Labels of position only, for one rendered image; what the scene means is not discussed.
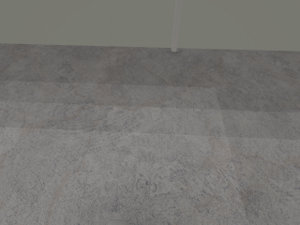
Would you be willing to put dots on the panel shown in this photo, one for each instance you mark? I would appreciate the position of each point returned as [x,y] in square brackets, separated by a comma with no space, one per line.
[176,24]

